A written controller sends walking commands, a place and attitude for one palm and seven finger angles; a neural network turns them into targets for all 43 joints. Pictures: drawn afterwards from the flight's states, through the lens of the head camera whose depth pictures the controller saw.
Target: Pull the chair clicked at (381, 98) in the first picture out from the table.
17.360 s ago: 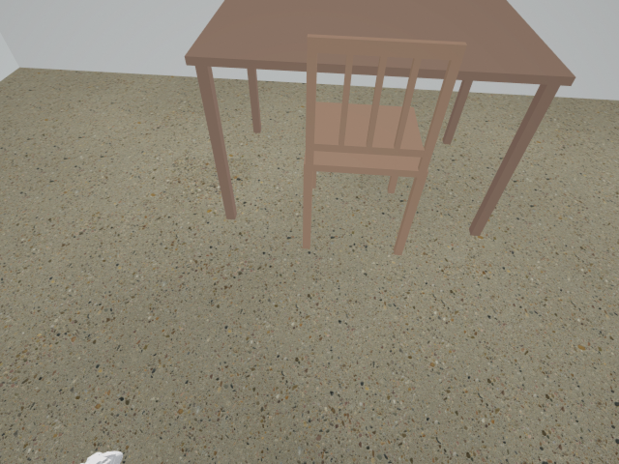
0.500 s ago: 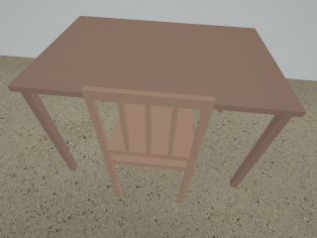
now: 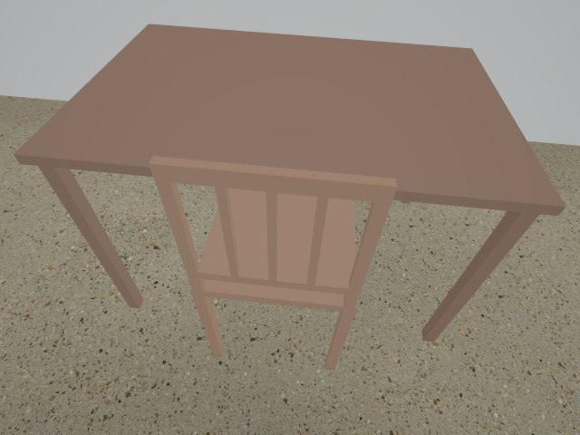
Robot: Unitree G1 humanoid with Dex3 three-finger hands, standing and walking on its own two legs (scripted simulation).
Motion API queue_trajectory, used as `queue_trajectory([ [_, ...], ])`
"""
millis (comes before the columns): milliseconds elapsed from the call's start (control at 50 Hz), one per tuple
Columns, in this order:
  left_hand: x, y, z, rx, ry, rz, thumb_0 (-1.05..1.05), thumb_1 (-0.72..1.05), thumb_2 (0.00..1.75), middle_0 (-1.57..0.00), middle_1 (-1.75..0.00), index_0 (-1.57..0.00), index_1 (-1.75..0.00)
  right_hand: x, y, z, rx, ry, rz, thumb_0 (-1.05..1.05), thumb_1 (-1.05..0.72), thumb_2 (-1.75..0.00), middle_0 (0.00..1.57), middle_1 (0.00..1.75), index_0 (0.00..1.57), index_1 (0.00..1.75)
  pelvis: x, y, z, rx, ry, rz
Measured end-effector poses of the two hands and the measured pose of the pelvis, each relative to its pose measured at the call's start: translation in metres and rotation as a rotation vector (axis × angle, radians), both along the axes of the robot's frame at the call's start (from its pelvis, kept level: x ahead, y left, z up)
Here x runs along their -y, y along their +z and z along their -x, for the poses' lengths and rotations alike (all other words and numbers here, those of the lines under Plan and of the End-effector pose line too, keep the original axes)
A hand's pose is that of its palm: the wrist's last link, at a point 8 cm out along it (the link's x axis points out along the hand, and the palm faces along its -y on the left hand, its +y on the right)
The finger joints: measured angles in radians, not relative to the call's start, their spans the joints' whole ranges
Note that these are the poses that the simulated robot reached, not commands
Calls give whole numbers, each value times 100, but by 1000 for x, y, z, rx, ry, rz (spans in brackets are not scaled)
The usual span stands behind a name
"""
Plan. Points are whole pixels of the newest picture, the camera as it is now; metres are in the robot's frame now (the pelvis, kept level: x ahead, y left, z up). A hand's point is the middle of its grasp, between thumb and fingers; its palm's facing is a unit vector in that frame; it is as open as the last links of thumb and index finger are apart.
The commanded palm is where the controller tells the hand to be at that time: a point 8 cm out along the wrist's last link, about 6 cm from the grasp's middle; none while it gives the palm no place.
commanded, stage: look again from close up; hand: left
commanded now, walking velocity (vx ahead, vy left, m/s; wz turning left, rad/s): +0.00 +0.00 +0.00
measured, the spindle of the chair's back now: (272, 239) +0.50 +0.07 -0.09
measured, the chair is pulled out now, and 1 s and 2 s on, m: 0.00 0.00 0.00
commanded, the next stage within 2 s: raise the hand toward the chair's back in 0.12 s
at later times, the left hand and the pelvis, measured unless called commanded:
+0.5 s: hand (189, 377) +0.20 +0.15 -0.02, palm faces +0.04 -1.00 +0.02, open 8.1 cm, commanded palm +0.12 +0.21 -0.07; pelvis -0.03 -0.01 -0.04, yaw +1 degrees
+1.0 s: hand (189, 404) +0.18 +0.16 -0.07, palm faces -0.08 -1.00 -0.03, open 12.4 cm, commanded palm +0.14 +0.22 -0.06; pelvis -0.03 -0.03 -0.11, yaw +2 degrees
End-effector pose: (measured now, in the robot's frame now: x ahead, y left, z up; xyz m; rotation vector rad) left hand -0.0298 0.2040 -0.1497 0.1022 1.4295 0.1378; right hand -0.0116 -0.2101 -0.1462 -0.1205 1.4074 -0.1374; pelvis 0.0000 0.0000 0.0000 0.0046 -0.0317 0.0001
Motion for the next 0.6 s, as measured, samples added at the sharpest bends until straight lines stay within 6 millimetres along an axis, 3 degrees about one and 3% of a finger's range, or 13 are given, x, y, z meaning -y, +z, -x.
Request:
queue_trajectory([
  [240,2,-1,-3,7,-4,-2,1,91,90,-20,-30,-20,-30,1,0,0,2,1,2,1,-92,-90,20,30,20,30,1,-1,-1,-2,-1,5],
  [280,-11,15,-27,139,72,-45,3,93,90,-21,-30,-21,-30,8,3,-8,81,7,45,2,-92,-90,20,30,20,30,1,-2,2,8,-1,8],
  [320,-30,43,-61,357,80,-118,5,95,89,-21,-29,-21,-30,18,10,-23,228,23,71,3,-93,-90,20,30,21,30,1,-4,4,1,6,-1],
  [360,-37,77,-102,595,57,-141,5,94,88,-20,-29,-20,-30,29,17,-46,377,59,90,3,-93,-90,20,30,21,30,1,-7,8,-9,26,0],
  [420,-30,115,-162,945,1,-95,5,89,87,-19,-28,-19,-29,44,30,-86,580,124,124,3,-93,-90,20,30,20,30,2,-18,16,-59,48,5],
  [460,-17,127,-191,1158,-32,-4,4,85,85,-18,-28,-18,-28,54,41,-113,701,160,148,3,-92,-90,20,30,20,30,5,-29,22,-108,40,4],
  [520,5,128,-207,1394,-120,141,2,78,83,-18,-27,-18,-27,64,55,-152,861,212,176,2,-92,-90,20,30,20,30,10,-51,27,-174,19,-2],
  [600,13,96,-191,1444,-216,200,1,67,79,-18,-26,-18,-26,67,57,-195,995,263,191,2,-91,-90,20,30,20,30,18,-86,30,-234,7,-10],
])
